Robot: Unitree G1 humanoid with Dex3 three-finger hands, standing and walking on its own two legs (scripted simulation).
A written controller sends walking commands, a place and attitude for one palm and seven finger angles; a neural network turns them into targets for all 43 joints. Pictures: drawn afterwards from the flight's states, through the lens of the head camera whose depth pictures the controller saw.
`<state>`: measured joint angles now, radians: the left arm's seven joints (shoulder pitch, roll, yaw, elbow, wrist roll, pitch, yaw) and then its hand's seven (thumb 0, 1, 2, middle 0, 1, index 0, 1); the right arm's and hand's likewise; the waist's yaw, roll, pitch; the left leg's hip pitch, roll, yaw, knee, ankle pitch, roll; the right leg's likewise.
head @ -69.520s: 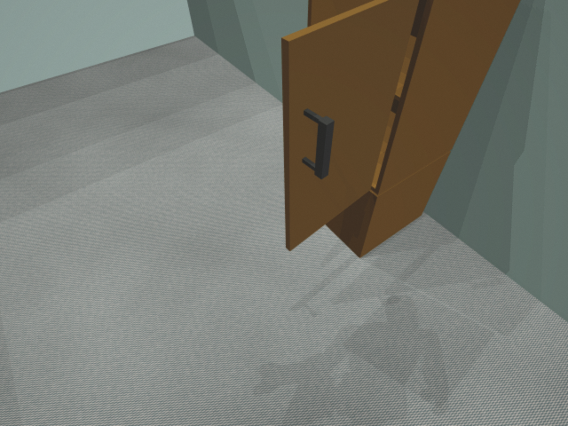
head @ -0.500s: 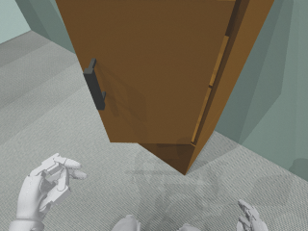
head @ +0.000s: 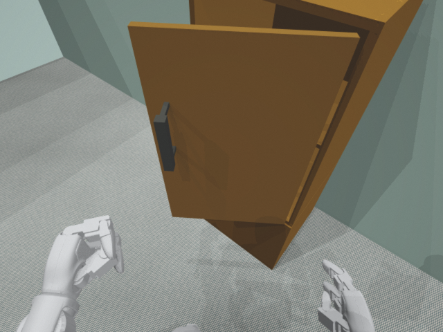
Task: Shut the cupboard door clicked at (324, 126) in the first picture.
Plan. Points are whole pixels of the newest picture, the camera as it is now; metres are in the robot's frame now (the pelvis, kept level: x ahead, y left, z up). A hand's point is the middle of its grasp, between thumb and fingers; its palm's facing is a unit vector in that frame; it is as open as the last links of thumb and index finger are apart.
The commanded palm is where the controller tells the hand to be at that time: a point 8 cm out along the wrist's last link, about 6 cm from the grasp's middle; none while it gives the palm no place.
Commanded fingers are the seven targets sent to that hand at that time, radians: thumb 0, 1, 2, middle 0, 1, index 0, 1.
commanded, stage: raise the hand and make a fist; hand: left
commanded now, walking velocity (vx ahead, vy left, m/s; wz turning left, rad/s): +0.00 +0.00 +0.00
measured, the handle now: (167, 137) +0.47 +0.16 +0.09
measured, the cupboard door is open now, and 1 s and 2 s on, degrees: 35 35 35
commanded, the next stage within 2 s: bring the fist close to the handle in 0.54 s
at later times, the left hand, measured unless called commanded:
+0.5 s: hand (125, 243) +0.23 +0.17 +0.09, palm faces +0.04 -1.00 -0.05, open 3.1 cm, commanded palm +0.21 +0.22 +0.09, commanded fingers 0.00 0.90 0.90 -1.30 -1.50 -1.30 -1.50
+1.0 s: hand (145, 221) +0.27 +0.15 +0.09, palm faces +0.02 -1.00 -0.05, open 3.1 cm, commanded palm +0.25 +0.21 +0.09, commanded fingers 0.00 0.90 0.90 -1.30 -1.50 -1.30 -1.50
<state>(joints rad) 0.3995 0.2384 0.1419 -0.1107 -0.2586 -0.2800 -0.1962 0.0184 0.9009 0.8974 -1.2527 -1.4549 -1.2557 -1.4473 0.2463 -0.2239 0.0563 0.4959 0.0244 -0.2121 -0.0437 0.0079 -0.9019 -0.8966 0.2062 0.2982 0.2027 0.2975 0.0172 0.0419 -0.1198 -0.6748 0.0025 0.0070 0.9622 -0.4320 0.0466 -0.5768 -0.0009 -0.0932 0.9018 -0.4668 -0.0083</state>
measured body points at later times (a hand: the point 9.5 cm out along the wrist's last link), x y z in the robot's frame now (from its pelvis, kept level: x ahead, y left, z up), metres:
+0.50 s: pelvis +0.01 -0.01 +0.01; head +0.03 -0.02 +0.46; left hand +0.22 +0.23 +0.09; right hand +0.17 -0.25 -0.06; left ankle +0.03 +0.08 -0.69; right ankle -0.01 -0.12 -0.69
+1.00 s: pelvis +0.01 -0.03 +0.01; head +0.03 -0.04 +0.46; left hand +0.26 +0.20 +0.10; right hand +0.17 -0.27 -0.07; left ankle +0.03 +0.08 -0.69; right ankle -0.01 -0.12 -0.69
